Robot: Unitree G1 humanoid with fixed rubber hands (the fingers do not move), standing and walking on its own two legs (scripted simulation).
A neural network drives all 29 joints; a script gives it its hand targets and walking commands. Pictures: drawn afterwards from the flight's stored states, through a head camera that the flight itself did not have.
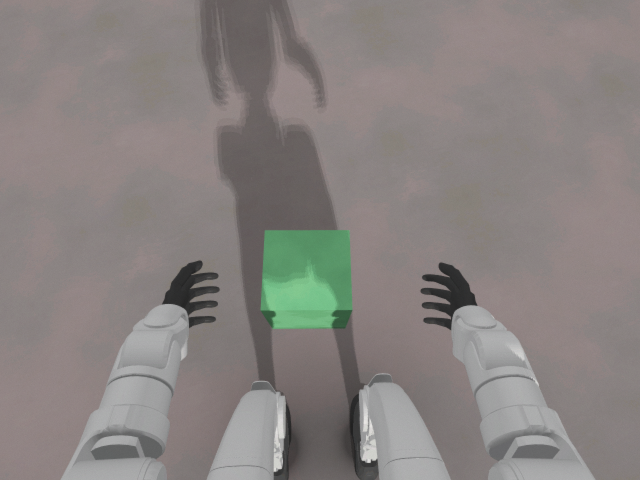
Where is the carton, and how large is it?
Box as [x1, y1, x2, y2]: [261, 230, 352, 328]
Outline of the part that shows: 265,230 261,311 272,328 345,327 352,309 349,230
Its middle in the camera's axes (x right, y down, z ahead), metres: -0.04 +0.10 +1.03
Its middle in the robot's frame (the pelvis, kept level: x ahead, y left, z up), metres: +0.50 +0.03 -0.56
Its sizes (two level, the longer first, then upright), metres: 0.210 0.200 0.250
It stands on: the floor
